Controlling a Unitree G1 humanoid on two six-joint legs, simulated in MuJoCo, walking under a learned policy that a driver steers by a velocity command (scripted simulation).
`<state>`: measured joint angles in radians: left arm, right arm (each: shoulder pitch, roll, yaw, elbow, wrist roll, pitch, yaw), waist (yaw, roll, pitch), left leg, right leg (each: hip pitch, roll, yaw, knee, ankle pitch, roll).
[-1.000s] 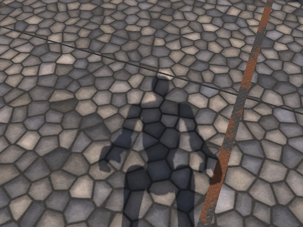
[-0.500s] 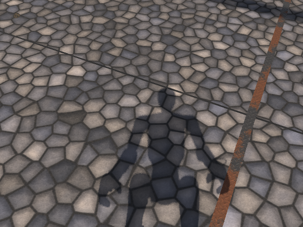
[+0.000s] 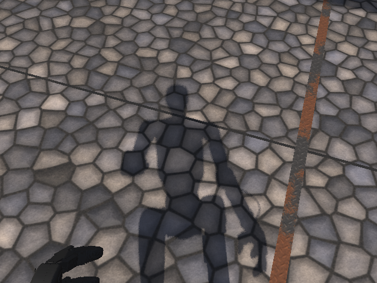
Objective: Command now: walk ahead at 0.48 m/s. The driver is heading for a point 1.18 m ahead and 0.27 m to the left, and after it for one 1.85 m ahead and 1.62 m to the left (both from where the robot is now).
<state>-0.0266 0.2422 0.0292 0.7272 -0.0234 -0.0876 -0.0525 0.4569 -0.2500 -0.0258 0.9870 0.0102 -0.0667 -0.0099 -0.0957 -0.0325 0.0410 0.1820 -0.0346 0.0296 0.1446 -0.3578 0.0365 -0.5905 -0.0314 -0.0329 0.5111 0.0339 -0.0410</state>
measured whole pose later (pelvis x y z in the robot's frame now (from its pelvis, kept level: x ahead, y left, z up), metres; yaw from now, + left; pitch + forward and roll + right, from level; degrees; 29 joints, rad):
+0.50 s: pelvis +0.29 -0.01 +0.01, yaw +9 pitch +1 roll -3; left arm 0.29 0.27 0.05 0.93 0.00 -0.09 0.00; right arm 0.13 -0.26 -0.04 0.78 0.02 -0.06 0.03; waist 0.07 0.04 0.02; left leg -0.66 0.10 -0.02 0.64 0.06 0.03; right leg 0.08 0.06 -0.18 0.18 -0.29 -0.03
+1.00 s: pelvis +0.58 +0.07 +0.01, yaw +24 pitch +2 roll +0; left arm 0.03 0.29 0.04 0.74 0.00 -0.10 -0.02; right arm 0.35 -0.29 -0.07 0.72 0.02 -0.05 -0.01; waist -0.07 -0.05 0.03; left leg -0.10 -0.10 -0.15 0.38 -0.30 0.07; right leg -0.59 -0.04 0.09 0.53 0.06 0.05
